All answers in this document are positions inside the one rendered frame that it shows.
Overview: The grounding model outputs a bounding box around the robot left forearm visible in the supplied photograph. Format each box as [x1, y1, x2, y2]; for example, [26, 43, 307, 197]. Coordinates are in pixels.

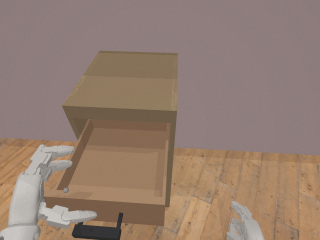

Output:
[0, 223, 41, 240]

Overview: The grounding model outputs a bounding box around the robot left hand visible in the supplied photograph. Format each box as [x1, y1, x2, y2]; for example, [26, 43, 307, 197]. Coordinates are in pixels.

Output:
[8, 144, 97, 229]

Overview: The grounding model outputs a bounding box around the handle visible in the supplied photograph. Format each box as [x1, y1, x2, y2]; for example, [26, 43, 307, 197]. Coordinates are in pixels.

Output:
[71, 210, 123, 240]

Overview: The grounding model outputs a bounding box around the drawer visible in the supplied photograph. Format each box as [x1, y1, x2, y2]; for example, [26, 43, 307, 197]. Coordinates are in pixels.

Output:
[43, 119, 170, 226]

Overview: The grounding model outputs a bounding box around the cabinet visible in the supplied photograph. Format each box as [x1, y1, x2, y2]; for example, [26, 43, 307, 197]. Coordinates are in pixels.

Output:
[62, 50, 178, 207]

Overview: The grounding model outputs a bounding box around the robot right hand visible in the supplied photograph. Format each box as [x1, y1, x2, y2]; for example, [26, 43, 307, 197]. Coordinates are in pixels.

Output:
[226, 201, 265, 240]

